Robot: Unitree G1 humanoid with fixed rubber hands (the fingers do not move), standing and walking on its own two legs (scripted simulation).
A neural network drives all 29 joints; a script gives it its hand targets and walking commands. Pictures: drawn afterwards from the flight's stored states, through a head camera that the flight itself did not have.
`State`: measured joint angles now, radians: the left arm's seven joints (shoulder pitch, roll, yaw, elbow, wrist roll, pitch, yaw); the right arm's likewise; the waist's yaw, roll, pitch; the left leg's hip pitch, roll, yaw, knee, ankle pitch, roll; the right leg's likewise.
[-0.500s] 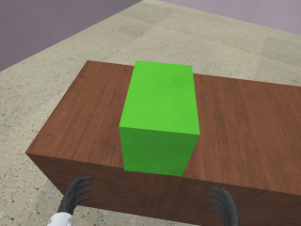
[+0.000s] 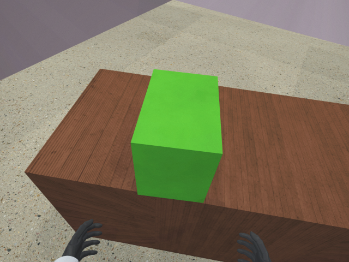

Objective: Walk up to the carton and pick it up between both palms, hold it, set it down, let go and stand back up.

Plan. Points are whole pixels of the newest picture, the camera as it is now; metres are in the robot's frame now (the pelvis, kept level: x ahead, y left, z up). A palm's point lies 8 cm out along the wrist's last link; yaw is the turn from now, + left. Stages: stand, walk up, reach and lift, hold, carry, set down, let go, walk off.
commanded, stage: set down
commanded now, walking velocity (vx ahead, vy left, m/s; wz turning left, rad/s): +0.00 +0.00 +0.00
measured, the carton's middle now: (178, 134) +0.48 +0.02 -0.02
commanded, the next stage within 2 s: let go in 1.42 s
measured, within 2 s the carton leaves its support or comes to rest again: neither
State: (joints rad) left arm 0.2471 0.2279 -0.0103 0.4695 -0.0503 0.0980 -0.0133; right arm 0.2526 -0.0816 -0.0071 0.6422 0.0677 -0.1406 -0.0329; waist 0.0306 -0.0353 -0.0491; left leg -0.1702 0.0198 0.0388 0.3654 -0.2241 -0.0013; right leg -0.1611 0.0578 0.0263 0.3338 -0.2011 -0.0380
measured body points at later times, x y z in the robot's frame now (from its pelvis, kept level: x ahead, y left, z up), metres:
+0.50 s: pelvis -0.01 +0.02 +0.00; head +0.02 +0.03 +0.45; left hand +0.16 +0.25 -0.11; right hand +0.15 -0.19 -0.11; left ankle -0.02 +0.12 -0.75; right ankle -0.02 -0.10 -0.75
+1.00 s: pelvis -0.02 +0.01 +0.00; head +0.00 +0.02 +0.45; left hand +0.16 +0.23 -0.10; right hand +0.16 -0.22 -0.10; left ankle -0.02 +0.12 -0.75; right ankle -0.02 -0.10 -0.75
